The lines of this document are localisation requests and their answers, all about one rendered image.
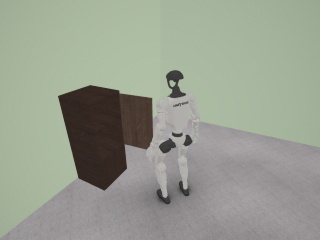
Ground robot right forearm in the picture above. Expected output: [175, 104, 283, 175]
[191, 118, 200, 134]

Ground right robot upper arm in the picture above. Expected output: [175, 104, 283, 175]
[186, 92, 200, 120]

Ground robot left hand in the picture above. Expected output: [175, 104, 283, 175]
[146, 147, 157, 164]

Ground robot left forearm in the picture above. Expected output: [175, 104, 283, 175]
[149, 123, 163, 150]

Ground left robot foot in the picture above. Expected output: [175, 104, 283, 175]
[156, 189, 171, 204]

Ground cupboard door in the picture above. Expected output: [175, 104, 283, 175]
[119, 93, 153, 150]

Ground robot right hand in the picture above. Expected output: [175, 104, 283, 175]
[190, 131, 199, 145]

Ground left robot upper arm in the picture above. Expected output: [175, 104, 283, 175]
[155, 97, 168, 131]

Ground humanoid robot head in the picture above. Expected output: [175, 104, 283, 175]
[166, 70, 186, 98]

